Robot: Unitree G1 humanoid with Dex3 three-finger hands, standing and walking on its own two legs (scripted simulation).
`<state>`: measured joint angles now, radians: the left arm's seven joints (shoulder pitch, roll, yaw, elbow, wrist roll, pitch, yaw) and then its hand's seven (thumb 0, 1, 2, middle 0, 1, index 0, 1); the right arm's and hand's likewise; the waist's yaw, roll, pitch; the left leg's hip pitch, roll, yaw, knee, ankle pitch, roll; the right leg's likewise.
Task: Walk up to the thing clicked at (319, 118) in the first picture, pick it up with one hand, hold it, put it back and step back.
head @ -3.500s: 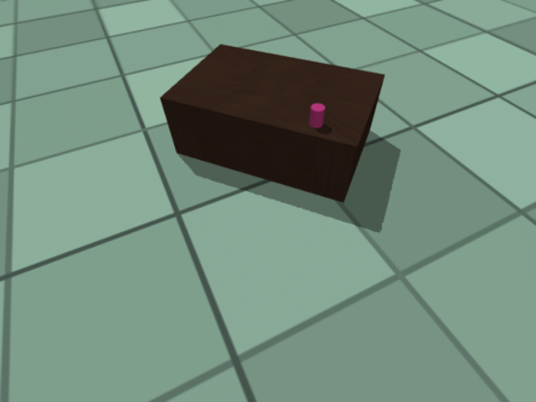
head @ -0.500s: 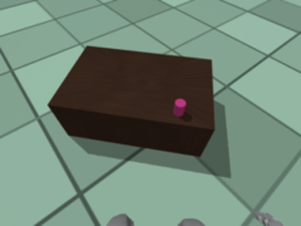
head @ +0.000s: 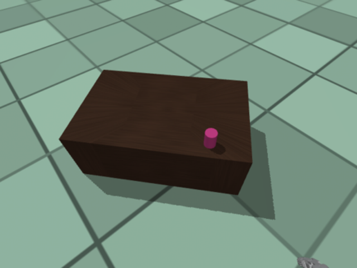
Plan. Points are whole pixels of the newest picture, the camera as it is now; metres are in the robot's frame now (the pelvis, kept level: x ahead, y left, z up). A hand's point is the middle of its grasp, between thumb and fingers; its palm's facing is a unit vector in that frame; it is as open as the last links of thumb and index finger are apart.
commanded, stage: walk up
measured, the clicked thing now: (210, 138) +0.72 -0.15 -0.37
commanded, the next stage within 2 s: stand in 0.62 s
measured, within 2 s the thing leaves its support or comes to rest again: neither
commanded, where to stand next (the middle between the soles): +0.07 -0.01 m, yaw +1 degrees
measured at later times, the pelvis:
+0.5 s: pelvis +0.01 +0.01 +0.01, yaw +0 degrees
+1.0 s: pelvis +0.02 +0.01 +0.01, yaw +0 degrees
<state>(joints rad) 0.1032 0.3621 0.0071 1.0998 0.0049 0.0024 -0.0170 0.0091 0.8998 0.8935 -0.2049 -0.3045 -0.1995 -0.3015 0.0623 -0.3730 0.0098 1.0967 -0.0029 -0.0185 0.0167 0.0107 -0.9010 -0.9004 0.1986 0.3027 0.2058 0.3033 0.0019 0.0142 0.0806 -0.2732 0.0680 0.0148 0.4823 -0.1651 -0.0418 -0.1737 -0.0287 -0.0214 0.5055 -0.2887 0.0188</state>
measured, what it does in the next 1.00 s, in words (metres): stands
